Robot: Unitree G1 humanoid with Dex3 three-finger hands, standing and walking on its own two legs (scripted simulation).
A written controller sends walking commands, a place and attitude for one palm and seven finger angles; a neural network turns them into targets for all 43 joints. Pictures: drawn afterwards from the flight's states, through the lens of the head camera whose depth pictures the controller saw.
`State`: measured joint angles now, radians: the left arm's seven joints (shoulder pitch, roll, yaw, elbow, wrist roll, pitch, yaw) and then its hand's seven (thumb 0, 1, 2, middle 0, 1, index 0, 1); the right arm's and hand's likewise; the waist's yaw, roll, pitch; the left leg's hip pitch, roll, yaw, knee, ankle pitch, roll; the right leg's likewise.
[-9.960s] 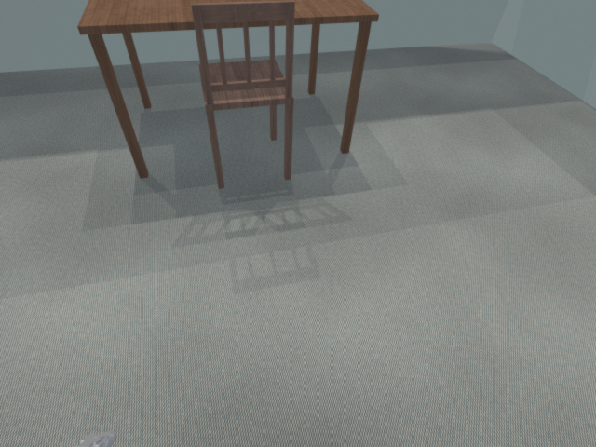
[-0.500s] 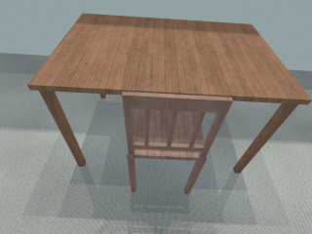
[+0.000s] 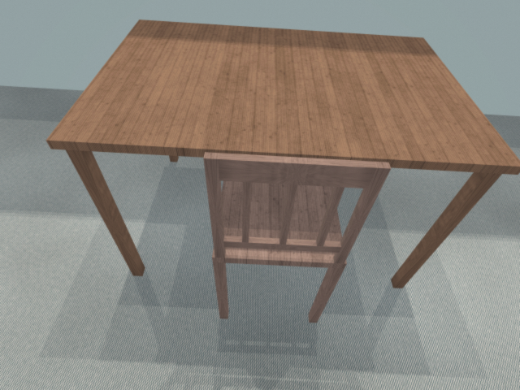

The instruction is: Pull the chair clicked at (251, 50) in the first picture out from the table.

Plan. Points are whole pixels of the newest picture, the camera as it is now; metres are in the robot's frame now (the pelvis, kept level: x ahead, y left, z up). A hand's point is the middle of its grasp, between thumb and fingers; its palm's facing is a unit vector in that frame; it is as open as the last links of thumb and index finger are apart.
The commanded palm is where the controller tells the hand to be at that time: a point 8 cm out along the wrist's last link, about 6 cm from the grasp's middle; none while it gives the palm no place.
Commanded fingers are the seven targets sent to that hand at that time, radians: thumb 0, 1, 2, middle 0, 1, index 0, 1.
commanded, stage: shuffle to correct the standing spot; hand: left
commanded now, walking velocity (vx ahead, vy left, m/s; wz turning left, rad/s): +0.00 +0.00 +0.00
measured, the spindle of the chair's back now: (287, 214) +0.52 -0.04 -0.11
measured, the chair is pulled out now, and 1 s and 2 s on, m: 0.00 0.00 0.00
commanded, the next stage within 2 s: come to a stop and stand still in 0.44 s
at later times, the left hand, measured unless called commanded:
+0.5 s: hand out of the picture -0.02 +0.12 -0.19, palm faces +0.10 -0.98 -0.17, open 7.4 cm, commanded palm none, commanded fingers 0.00 0.90 0.90 -0.20 -0.30 -0.20 -0.30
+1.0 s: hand out of the picture +0.10 +0.10 -0.18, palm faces +0.08 -0.98 -0.20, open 7.4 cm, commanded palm none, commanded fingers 0.00 0.90 0.90 -0.20 -0.30 -0.20 -0.30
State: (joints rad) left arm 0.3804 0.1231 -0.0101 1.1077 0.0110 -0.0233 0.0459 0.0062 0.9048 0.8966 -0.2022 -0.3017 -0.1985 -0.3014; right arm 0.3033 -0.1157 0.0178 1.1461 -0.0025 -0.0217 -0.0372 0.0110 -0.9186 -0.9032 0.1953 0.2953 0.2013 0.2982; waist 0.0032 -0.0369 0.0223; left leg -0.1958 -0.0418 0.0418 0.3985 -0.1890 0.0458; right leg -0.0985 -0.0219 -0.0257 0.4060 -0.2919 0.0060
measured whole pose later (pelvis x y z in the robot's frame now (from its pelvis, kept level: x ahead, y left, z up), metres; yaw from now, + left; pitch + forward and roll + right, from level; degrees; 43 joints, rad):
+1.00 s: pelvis +0.09 -0.07 -0.01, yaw +2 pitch -1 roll +1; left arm 0.28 0.16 0.02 1.04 0.02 0.00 0.04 0.01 0.91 0.90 -0.20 -0.30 -0.20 -0.30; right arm 0.19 -0.15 -0.03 1.05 -0.01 0.02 -0.04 0.01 -0.95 -0.90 0.20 0.30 0.20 0.30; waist 0.01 -0.03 0.06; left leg -0.25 0.01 0.06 0.52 -0.26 0.00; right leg -0.26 -0.03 -0.01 0.57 -0.31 0.00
